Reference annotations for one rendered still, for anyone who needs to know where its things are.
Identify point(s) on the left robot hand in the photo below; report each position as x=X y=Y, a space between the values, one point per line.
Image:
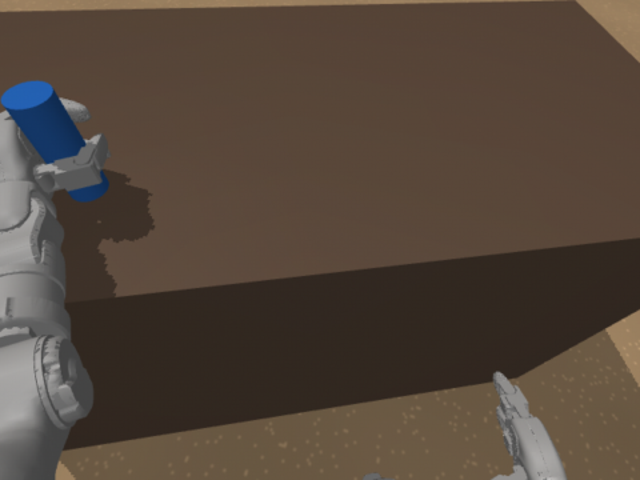
x=19 y=160

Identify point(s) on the right robot hand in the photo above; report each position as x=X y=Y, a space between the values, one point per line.
x=535 y=456

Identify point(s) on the can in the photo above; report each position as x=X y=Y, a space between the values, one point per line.
x=39 y=113

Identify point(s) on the left robot arm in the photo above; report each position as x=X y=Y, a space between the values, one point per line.
x=44 y=388

